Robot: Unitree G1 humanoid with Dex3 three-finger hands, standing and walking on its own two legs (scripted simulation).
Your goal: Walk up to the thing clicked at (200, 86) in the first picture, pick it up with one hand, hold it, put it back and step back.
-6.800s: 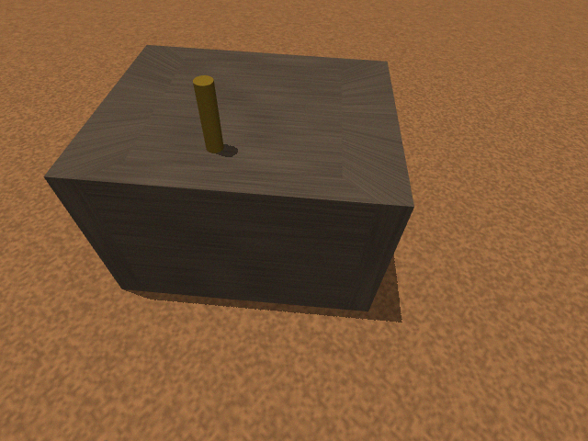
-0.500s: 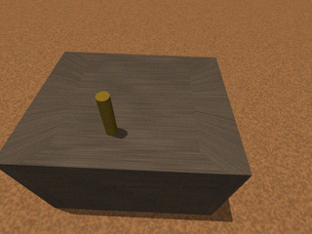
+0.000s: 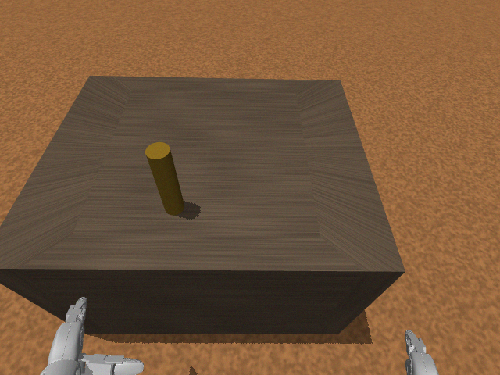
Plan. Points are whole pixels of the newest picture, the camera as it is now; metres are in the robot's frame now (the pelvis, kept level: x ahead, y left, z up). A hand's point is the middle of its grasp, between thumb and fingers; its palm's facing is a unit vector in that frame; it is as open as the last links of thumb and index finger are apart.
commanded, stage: rise first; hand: left
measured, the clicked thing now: (167, 182) +0.51 +0.21 -0.07
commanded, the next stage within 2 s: go down in 0.72 s
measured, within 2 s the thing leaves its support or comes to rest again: neither
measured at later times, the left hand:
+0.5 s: hand (101, 333) +0.18 +0.25 -0.06, palm faces +0.23 -0.92 -0.31, open 17.5 cm
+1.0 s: hand (91, 334) +0.17 +0.25 -0.04, palm faces +0.29 -0.92 -0.28, open 17.6 cm
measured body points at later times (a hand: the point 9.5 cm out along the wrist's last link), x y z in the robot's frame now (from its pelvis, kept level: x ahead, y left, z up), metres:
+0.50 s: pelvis +0.00 +0.01 +0.00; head +0.01 +0.00 +0.45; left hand +0.17 +0.29 -0.04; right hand +0.16 -0.25 -0.08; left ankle +0.00 +0.13 -0.74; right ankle -0.01 -0.13 -0.74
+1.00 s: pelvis -0.01 +0.00 +0.00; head -0.01 -0.01 +0.45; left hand +0.15 +0.30 -0.02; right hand +0.16 -0.25 -0.08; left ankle +0.00 +0.13 -0.74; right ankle -0.01 -0.13 -0.74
